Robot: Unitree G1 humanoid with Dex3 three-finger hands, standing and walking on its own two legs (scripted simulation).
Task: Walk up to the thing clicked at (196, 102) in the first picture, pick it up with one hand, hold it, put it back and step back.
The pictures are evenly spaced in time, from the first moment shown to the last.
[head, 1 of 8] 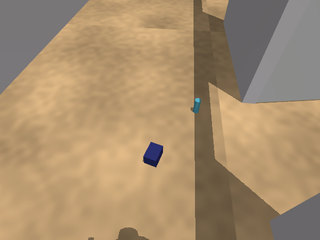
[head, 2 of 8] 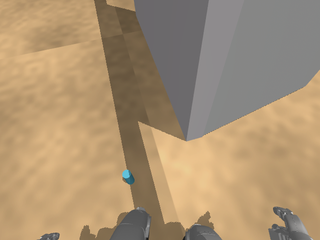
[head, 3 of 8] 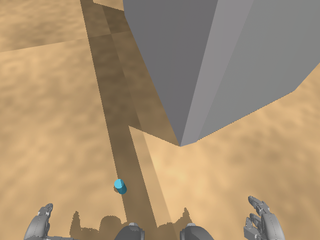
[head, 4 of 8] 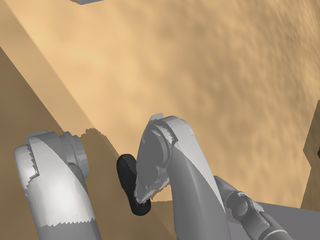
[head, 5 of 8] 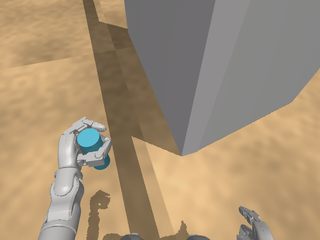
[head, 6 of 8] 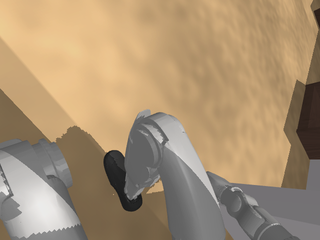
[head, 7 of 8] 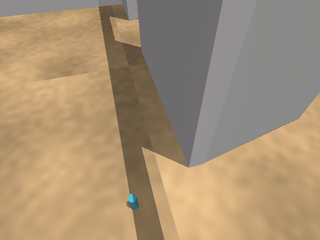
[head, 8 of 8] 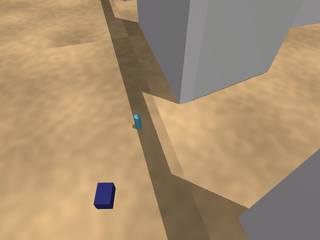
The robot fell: no
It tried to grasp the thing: yes
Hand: left
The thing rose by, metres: 0.69
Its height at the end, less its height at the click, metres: +0.00
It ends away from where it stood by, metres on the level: 0.01
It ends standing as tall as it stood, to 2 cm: yes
